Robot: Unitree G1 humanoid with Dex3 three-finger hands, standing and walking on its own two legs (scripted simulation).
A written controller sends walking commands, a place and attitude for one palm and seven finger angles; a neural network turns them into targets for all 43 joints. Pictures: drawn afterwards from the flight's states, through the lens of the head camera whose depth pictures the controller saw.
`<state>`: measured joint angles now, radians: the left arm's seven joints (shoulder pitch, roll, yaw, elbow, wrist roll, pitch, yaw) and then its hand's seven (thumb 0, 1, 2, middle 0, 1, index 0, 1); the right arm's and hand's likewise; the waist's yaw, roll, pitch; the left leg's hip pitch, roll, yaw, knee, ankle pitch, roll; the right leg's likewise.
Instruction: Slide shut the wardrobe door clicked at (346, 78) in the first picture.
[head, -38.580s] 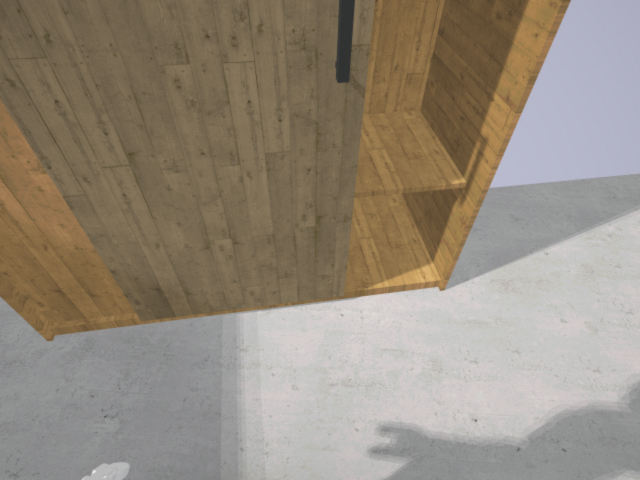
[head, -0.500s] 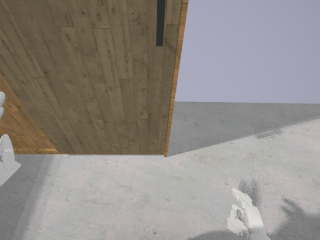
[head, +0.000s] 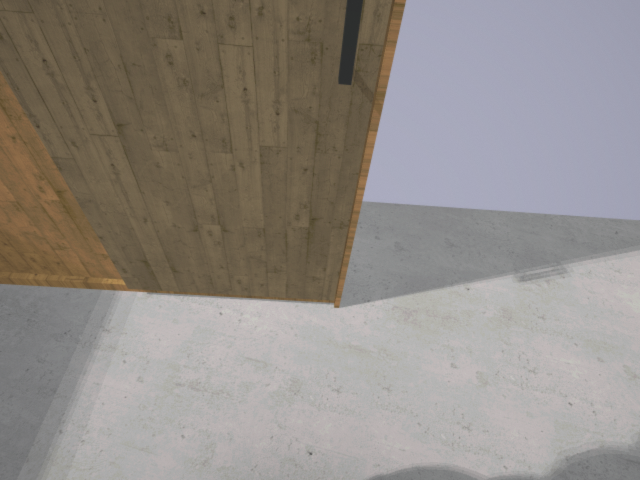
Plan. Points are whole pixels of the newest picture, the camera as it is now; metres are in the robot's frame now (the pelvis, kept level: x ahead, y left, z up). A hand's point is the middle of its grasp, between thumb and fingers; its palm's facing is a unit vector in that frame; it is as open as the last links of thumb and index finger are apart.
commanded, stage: let the arm hang, fingers relaxed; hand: left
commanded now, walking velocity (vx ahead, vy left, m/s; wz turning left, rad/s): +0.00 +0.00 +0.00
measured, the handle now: (353, 3) +0.75 +0.00 +0.24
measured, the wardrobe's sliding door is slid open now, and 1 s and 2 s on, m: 0.00 0.00 0.00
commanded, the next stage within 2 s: look to check the result in 0.72 s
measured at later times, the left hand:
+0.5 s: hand out of the picture -0.01 +0.18 -0.17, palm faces -0.02 -0.98 -0.20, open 7.4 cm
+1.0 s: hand out of the picture +0.02 +0.18 -0.17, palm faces -0.03 -0.98 -0.20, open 7.4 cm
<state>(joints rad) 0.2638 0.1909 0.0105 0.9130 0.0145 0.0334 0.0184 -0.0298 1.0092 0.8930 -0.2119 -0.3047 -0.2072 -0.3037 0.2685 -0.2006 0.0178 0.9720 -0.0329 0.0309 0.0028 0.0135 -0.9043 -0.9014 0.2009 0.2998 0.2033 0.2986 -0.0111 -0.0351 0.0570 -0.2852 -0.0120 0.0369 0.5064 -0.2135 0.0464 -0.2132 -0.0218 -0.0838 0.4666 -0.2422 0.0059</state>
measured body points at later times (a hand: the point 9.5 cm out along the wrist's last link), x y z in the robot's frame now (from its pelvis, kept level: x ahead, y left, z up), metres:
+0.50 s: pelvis -0.01 +0.01 +0.00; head +0.00 +0.00 +0.45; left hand -0.01 +0.24 -0.15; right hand -0.02 -0.20 -0.16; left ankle +0.04 +0.09 -0.74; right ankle +0.00 -0.12 -0.74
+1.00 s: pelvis +0.01 +0.00 +0.01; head +0.03 +0.00 +0.46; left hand +0.03 +0.23 -0.15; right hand +0.01 -0.22 -0.16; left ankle +0.04 +0.09 -0.74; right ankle +0.00 -0.12 -0.74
